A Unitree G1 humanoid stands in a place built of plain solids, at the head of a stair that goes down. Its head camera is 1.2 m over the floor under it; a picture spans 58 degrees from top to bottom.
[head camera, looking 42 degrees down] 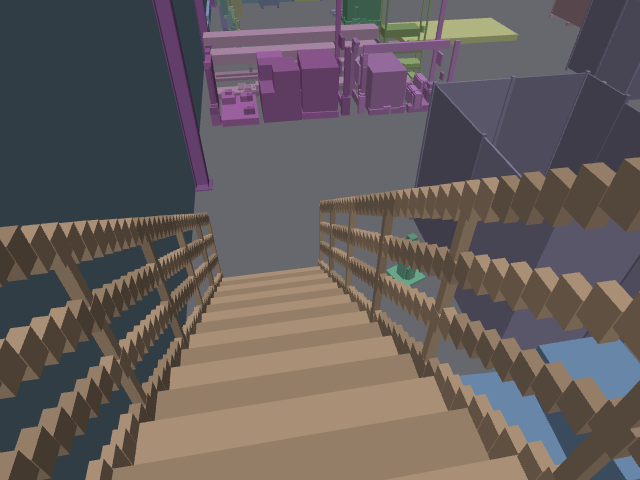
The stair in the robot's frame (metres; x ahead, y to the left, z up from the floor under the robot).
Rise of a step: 0.20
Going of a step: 0.26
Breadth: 1.40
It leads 10 degrees to the left of straight ahead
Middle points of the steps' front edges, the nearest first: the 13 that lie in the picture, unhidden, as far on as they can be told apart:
0.70 0.08 -0.39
0.95 0.12 -0.59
1.20 0.16 -0.79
1.45 0.21 -0.98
1.71 0.25 -1.18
1.96 0.29 -1.38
2.21 0.34 -1.57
2.47 0.38 -1.77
2.72 0.42 -1.97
2.97 0.47 -2.16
3.22 0.51 -2.36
3.48 0.55 -2.56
3.73 0.60 -2.75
